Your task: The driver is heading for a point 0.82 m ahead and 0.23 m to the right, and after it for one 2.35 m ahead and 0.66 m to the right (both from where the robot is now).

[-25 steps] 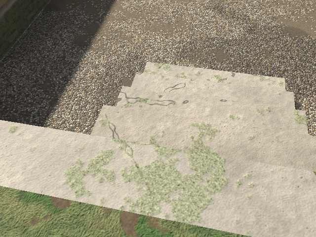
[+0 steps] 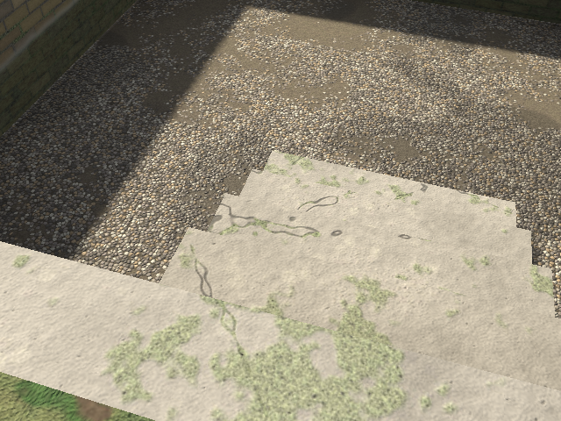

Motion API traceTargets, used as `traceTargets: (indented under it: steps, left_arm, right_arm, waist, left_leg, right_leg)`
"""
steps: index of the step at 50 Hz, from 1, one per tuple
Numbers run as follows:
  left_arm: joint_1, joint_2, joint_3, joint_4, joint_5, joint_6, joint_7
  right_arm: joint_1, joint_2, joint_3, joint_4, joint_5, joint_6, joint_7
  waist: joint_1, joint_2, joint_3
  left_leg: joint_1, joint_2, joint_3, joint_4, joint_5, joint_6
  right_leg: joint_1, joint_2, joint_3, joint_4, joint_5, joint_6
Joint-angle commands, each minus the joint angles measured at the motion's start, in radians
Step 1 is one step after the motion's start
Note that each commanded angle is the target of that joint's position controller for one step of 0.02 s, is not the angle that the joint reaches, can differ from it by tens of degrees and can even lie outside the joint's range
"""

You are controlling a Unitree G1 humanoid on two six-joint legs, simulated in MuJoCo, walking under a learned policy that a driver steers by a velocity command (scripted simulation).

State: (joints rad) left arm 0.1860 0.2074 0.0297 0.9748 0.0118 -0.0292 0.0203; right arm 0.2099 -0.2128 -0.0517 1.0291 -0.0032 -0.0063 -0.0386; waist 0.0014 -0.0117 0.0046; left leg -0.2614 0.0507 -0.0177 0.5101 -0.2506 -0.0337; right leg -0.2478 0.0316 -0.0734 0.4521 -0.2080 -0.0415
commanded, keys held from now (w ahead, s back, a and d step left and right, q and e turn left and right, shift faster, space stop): no key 0.46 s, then w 0.26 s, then w+e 0.28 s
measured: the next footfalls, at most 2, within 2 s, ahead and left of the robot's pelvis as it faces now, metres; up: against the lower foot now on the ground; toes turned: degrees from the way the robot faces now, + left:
left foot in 0.78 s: +0.11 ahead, +0.16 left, +0.00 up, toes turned +3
right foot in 1.28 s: +0.44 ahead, -0.10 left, +0.00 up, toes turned -18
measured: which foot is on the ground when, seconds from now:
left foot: down 0.00-0.54, up 0.56-0.76, down 0.78-1.00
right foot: down 0.00-0.78, up 0.80-1.00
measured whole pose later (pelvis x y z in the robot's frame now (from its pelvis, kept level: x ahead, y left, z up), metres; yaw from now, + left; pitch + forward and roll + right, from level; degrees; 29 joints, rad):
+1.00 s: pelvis +0.15 +0.07 +0.01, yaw -6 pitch +1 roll +0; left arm 0.18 0.25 0.09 1.00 -0.04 -0.06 0.00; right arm 0.44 -0.16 -0.05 1.13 -0.02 -0.11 -0.01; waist -0.05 -0.04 -0.02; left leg -0.03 0.00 0.16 0.32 -0.30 0.03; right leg -0.66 -0.05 0.07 1.07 -0.13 -0.08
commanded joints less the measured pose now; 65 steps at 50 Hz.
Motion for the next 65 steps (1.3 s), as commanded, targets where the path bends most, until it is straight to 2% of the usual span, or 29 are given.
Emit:
traceTargets:
  steps: [1, 10, 23, 25, 26, 28, 29, 30, 32, 34, 35, 37, 38, 39, 40, 41, 42, 43, 44, 46, 48, 51, 57, 60, 61, 62, 63, 64, 65]
  left_arm:
    - [0.034, 0.094, 0.023, -0.017, -0.002, -0.002, 0.006]
    - [0.038, 0.085, 0.027, 0.026, -0.011, 0.011, 0.009]
    - [0.050, 0.078, 0.027, 0.076, -0.012, 0.018, 0.018]
    - [0.075, 0.087, 0.033, 0.094, -0.020, 0.022, 0.020]
    - [0.081, 0.111, 0.042, 0.093, -0.029, 0.024, 0.023]
    - [0.140, 0.151, 0.055, 0.095, -0.040, 0.009, 0.023]
    - [0.173, 0.181, 0.066, 0.102, -0.042, -0.003, 0.021]
    - [0.181, 0.187, 0.070, 0.102, -0.036, -0.015, 0.020]
    - [0.152, 0.170, 0.067, 0.081, -0.022, -0.040, 0.013]
    - [0.094, 0.159, 0.065, 0.057, -0.040, -0.047, 0.007]
    - [0.061, 0.166, 0.066, 0.049, -0.046, -0.044, 0.004]
    - [0.052, 0.168, 0.068, 0.049, -0.057, -0.028, -0.001]
    - [0.046, 0.145, 0.061, 0.045, -0.057, -0.025, -0.002]
    - [0.007, 0.081, 0.042, 0.025, -0.049, -0.029, -0.006]
    - [0.003, 0.016, 0.028, -0.013, -0.042, -0.044, -0.002]
    - [-0.014, 0.051, 0.037, -0.024, -0.063, -0.054, 0.000]
    - [-0.026, 0.078, 0.042, -0.033, -0.079, -0.061, -0.006]
    - [-0.006, 0.089, 0.047, -0.021, -0.074, -0.063, -0.009]
    - [0.007, 0.093, 0.053, -0.008, -0.063, -0.062, -0.007]
    - [0.037, 0.090, 0.064, 0.012, -0.055, -0.048, -0.015]
    - [0.000, 0.055, 0.061, 0.000, -0.051, -0.032, -0.026]
    - [-0.105, 0.025, 0.049, -0.059, -0.047, -0.025, -0.037]
    - [-0.291, 0.001, 0.025, -0.161, -0.042, -0.018, -0.078]
    - [-0.274, 0.038, 0.041, -0.192, -0.040, -0.015, -0.092]
    - [-0.201, 0.074, 0.059, -0.184, -0.039, -0.013, -0.094]
    - [-0.077, 0.128, 0.084, -0.163, -0.041, -0.009, -0.091]
    - [0.074, 0.192, 0.118, -0.129, -0.042, -0.005, -0.079]
    - [0.166, 0.261, 0.132, -0.106, -0.031, 0.005, -0.052]
    - [0.115, 0.321, 0.125, -0.148, 0.001, -0.007, -0.056]
  right_arm:
    - [0.010, -0.105, -0.019, -0.012, 0.005, -0.021, -0.001]
    - [0.026, -0.096, -0.016, 0.031, 0.007, -0.009, -0.009]
    - [0.025, -0.070, -0.012, 0.068, 0.006, 0.004, -0.013]
    - [0.054, -0.064, -0.014, 0.087, 0.013, 0.008, -0.014]
    - [0.048, -0.069, -0.017, 0.082, 0.019, 0.006, -0.015]
    - [-0.001, -0.049, -0.013, 0.048, 0.022, -0.016, -0.013]
    - [-0.023, -0.027, -0.009, 0.032, 0.026, -0.031, -0.006]
    - [-0.053, -0.032, -0.011, 0.017, 0.028, -0.045, 0.003]
    - [-0.067, -0.047, -0.019, 0.000, 0.037, -0.062, 0.017]
    - [-0.053, -0.059, -0.025, 0.002, 0.043, -0.076, 0.023]
    - [-0.019, -0.048, -0.027, 0.018, 0.041, -0.080, 0.024]
    - [0.130, -0.032, -0.038, 0.092, 0.030, -0.081, 0.027]
    - [0.220, -0.044, -0.047, 0.122, 0.027, -0.075, 0.026]
    - [0.336, -0.097, -0.062, 0.137, 0.021, -0.078, 0.018]
    - [0.430, -0.218, -0.080, 0.130, 0.013, -0.085, 0.019]
    - [0.409, -0.181, -0.061, 0.134, -0.008, -0.103, 0.022]
    - [0.307, -0.122, -0.042, 0.102, 0.001, -0.116, 0.024]
    - [0.222, -0.095, -0.029, 0.077, 0.009, -0.121, 0.029]
    - [0.165, -0.085, -0.022, 0.059, 0.010, -0.123, 0.034]
    - [0.171, -0.044, -0.009, 0.059, -0.005, -0.117, 0.033]
    - [0.229, -0.054, -0.009, 0.073, -0.021, -0.115, 0.024]
    - [0.231, -0.082, -0.011, 0.057, -0.030, -0.110, 0.008]
    - [0.297, -0.111, -0.022, 0.048, 0.002, -0.098, -0.009]
    - [0.269, -0.156, -0.035, 0.024, 0.014, -0.083, -0.012]
    - [0.251, -0.176, -0.040, 0.012, 0.015, -0.076, -0.014]
    - [0.226, -0.200, -0.046, -0.001, 0.017, -0.071, -0.013]
    - [0.174, -0.207, -0.046, -0.024, 0.023, -0.073, -0.007]
    - [0.170, -0.140, -0.032, -0.060, -0.009, -0.089, 0.001]
    - [0.274, -0.044, 0.001, -0.123, 0.009, -0.127, 0.020]
  waist:
    - [0.006, 0.078, -0.016]
    - [-0.004, 0.022, -0.017]
    - [-0.004, 0.018, 0.023]
    - [-0.002, 0.001, 0.022]
    - [0.005, -0.020, 0.055]
    - [0.035, -0.098, 0.124]
    - [0.046, -0.158, 0.136]
    - [0.052, -0.156, 0.158]
    - [0.038, -0.125, 0.149]
    - [0.009, -0.101, 0.116]
    - [-0.017, -0.100, 0.098]
    - [-0.080, -0.079, 0.056]
    - [-0.114, -0.046, 0.040]
    - [-0.161, 0.115, 0.014]
    - [-0.163, 0.345, -0.027]
    - [-0.142, 0.257, -0.002]
    - [-0.095, 0.166, 0.080]
    - [-0.059, 0.128, 0.107]
    - [-0.035, 0.107, 0.112]
    - [-0.021, 0.124, 0.093]
    - [-0.034, 0.100, 0.090]
    - [-0.038, 0.072, 0.127]
    - [-0.068, 0.066, 0.169]
    - [-0.011, 0.120, 0.105]
    - [0.036, 0.150, 0.053]
    - [0.104, 0.172, -0.017]
    - [0.193, 0.152, -0.089]
    - [0.174, -0.045, -0.173]
    - [0.057, -0.200, -0.385]
  left_leg:
    - [0.012, 0.030, -0.032, -0.090, 0.148, 0.048]
    - [0.052, 0.013, -0.013, -0.063, 0.223, 0.052]
    - [0.056, -0.005, 0.005, -0.085, 0.167, 0.043]
    - [0.033, -0.044, 0.046, -0.055, -0.099, 0.055]
    - [-0.023, -0.061, 0.064, -0.017, -0.253, 0.068]
    - [-0.173, -0.064, 0.087, 0.112, -0.310, 0.080]
    - [-0.223, -0.060, 0.098, 0.227, -0.239, 0.083]
    - [-0.258, -0.021, 0.057, 0.325, -0.222, 0.096]
    - [-0.348, 0.031, -0.001, 0.436, -0.292, 0.118]
    - [-0.276, 0.045, 0.011, 0.279, -0.263, 0.127]
    - [-0.149, 0.017, 0.054, 0.166, -0.205, 0.125]
    - [0.168, -0.078, 0.154, 0.017, 0.007, 0.093]
    - [0.281, -0.078, 0.137, -0.011, 0.014, 0.085]
    - [0.394, 0.086, -0.092, -0.134, -0.106, 0.125]
    - [0.492, 0.330, -0.507, -0.293, -0.202, 0.243]
    - [0.403, 0.411, -0.668, -0.339, -0.388, 0.316]
    - [0.359, 0.384, -0.582, -0.346, -0.453, 0.280]
    - [0.321, 0.335, -0.456, -0.349, -0.367, 0.228]
    - [0.282, 0.295, -0.333, -0.358, -0.223, 0.186]
    - [0.245, 0.212, -0.117, -0.350, 0.037, 0.127]
    - [0.242, 0.198, -0.025, -0.351, 0.197, 0.138]
    - [0.217, 0.195, 0.069, -0.371, 0.315, 0.142]
    - [0.292, 0.225, 0.210, -0.349, 0.476, 0.134]
    - [0.361, 0.243, 0.260, -0.187, 0.972, 0.128]
    - [0.366, 0.244, 0.268, -0.076, 1.136, 0.124]
    - [0.338, 0.242, 0.259, 0.088, 1.180, 0.117]
    - [0.224, 0.192, 0.264, 0.325, 1.078, 0.080]
    - [-0.095, 0.081, 0.239, 0.731, 0.293, 0.025]
    - [-0.379, -0.121, 0.026, 1.062, -0.394, -0.015]
  right_leg:
    - [0.040, -0.061, 0.055, -0.051, 0.078, -0.015]
    - [0.064, -0.066, 0.054, -0.027, 0.168, -0.007]
    - [0.058, -0.073, 0.063, -0.045, 0.127, -0.003]
    - [0.051, -0.058, 0.061, -0.057, -0.181, -0.023]
    - [0.023, -0.078, 0.097, -0.080, -0.387, -0.048]
    - [0.025, -0.216, 0.298, -0.198, -0.636, -0.128]
    - [0.048, -0.319, 0.449, -0.276, -0.686, -0.186]
    - [0.026, -0.384, 0.546, -0.316, -0.661, -0.225]
    - [0.069, -0.415, 0.567, -0.319, -0.542, -0.232]
    - [0.071, -0.348, 0.422, -0.298, -0.398, -0.169]
    - [0.010, -0.291, 0.326, -0.277, -0.337, -0.141]
    - [-0.162, -0.197, 0.201, -0.171, -0.296, -0.118]
    - [-0.236, -0.162, 0.173, -0.085, -0.273, -0.099]
    - [-0.355, -0.086, 0.088, 0.206, -0.188, -0.043]
    - [-0.557, 0.021, 0.040, 0.534, -0.334, -0.004]
    - [-0.628, -0.014, 0.183, 0.735, -0.363, -0.025]
    - [-0.706, -0.065, 0.227, 0.798, -0.256, -0.052]
    - [-0.705, -0.089, 0.225, 0.798, -0.147, -0.063]
    - [-0.667, -0.108, 0.229, 0.747, -0.062, -0.065]
    - [-0.563, -0.120, 0.205, 0.664, 0.043, -0.057]
    - [-0.562, -0.111, 0.175, 0.642, 0.104, -0.039]
    - [-0.576, -0.102, 0.154, 0.486, 0.199, -0.023]
    - [-0.502, -0.087, 0.010, 0.249, 0.228, -0.056]
    - [-0.348, -0.015, -0.079, 0.225, 0.108, -0.110]
    - [-0.244, 0.021, -0.100, 0.240, 0.058, -0.128]
    - [-0.081, 0.047, -0.094, 0.214, 0.036, -0.152]
    - [0.161, 0.057, -0.049, 0.089, 0.143, -0.188]
    - [0.456, -0.142, 0.265, 0.101, 0.345, -0.256]
    - [0.691, -0.418, 0.865, -0.042, 0.473, -0.490]
Keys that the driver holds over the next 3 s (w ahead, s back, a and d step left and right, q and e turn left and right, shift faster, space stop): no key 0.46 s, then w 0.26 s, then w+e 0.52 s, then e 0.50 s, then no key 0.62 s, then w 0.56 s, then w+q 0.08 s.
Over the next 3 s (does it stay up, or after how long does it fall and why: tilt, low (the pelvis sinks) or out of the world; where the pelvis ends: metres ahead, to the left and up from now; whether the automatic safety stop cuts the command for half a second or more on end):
stays up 0.64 -0.13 0.00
